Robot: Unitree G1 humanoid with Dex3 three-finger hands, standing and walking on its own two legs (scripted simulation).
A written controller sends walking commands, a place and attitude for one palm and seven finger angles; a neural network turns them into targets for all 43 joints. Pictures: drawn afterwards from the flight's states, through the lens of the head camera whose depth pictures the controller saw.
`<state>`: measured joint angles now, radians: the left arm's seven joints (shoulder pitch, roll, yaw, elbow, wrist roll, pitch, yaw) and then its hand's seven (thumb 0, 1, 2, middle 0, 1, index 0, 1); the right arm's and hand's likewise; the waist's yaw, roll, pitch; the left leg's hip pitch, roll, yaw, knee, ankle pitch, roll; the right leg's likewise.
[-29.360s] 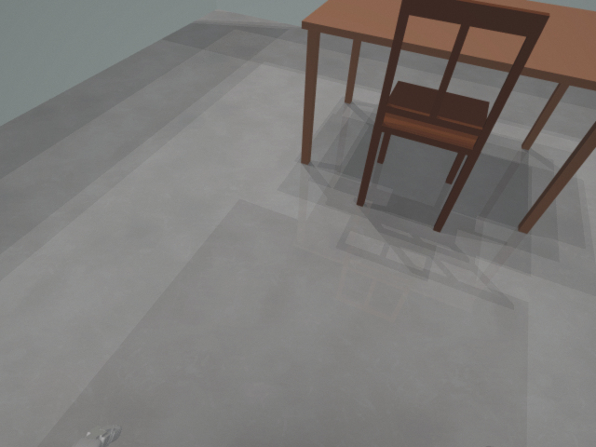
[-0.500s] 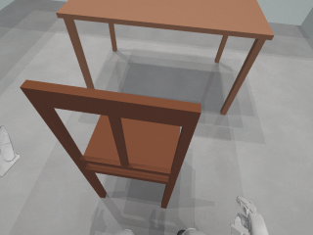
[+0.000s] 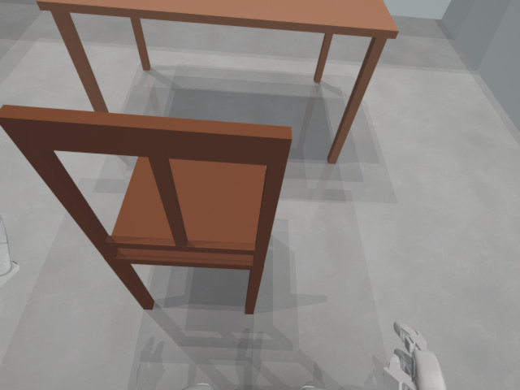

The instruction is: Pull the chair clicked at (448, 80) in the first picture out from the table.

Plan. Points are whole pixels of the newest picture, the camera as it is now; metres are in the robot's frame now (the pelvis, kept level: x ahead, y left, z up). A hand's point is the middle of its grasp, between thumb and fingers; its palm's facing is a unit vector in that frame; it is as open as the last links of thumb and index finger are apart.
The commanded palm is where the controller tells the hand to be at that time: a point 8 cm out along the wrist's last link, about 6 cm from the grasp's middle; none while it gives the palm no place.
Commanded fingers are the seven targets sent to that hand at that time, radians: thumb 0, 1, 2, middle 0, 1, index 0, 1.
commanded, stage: stop stepping back and stand still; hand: left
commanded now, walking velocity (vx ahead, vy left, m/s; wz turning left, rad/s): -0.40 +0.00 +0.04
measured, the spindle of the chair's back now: (171, 206) +0.44 +0.18 -0.06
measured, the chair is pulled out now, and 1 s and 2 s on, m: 0.61 0.61 0.61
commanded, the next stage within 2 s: let the arm hang, fingers relaxed in 0.78 s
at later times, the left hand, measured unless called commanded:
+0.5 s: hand out of the picture +0.10 +0.26 +0.16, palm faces +0.45 -0.82 -0.36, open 7.4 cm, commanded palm +0.04 +0.29 +0.19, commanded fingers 0.00 0.90 0.90 -0.20 -0.30 -0.20 -0.30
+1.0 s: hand out of the picture +0.09 +0.24 -0.01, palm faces +0.19 -0.92 -0.34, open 7.4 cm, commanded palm none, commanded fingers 0.00 0.90 0.90 -0.20 -0.30 -0.20 -0.30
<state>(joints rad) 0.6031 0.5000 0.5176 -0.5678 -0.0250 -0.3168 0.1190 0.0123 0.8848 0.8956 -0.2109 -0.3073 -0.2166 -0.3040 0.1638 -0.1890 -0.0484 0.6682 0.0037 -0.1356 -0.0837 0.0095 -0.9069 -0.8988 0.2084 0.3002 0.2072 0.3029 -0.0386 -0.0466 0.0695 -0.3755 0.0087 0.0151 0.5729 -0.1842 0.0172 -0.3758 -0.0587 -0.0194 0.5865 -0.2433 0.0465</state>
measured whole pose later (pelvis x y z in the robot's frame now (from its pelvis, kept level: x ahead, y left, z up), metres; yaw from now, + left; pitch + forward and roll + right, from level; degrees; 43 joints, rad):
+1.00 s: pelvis -0.12 +0.00 +0.00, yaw +3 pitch +0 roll -1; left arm 0.28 0.27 0.17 0.17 0.03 0.00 0.04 0.01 0.90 0.90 -0.19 -0.30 -0.20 -0.30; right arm 0.23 -0.24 -0.03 0.73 -0.04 -0.04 0.00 0.01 -0.91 -0.90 0.21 0.30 0.20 0.30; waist -0.05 0.02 -0.03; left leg -0.36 -0.03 -0.02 0.61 -0.25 0.06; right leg -0.43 -0.01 0.02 0.99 -0.51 0.02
